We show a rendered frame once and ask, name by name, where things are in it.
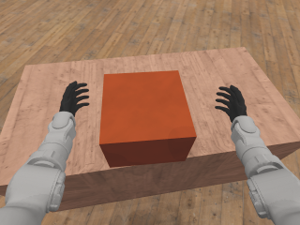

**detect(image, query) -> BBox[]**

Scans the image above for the robot right forearm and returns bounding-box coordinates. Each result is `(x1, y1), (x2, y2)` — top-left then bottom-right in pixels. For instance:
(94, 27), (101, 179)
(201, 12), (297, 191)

(231, 115), (300, 188)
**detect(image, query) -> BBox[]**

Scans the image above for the robot left forearm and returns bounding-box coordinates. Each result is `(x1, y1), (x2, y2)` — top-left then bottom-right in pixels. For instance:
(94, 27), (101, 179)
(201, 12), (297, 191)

(5, 112), (77, 204)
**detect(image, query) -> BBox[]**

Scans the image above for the robot right upper arm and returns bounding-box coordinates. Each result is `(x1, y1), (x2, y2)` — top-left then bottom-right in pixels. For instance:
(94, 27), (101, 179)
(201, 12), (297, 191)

(247, 168), (300, 225)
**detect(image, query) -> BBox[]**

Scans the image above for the pedestal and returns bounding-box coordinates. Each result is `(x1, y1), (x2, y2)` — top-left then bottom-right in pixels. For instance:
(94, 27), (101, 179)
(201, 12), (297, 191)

(0, 47), (300, 213)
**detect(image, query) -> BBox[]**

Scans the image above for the right robot hand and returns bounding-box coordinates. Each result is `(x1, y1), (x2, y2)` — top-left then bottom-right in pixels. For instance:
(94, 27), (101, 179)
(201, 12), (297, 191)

(215, 85), (248, 122)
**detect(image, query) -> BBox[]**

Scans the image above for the robot left upper arm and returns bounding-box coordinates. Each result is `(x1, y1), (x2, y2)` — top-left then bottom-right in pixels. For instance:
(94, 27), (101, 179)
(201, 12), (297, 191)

(0, 164), (66, 225)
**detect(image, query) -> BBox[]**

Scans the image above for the left robot hand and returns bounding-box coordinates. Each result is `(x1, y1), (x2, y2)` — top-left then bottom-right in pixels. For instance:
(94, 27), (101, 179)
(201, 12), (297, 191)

(59, 81), (90, 117)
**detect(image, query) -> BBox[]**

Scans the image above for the carton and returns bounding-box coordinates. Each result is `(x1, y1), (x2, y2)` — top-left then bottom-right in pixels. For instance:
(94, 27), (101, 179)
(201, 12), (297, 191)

(98, 70), (197, 168)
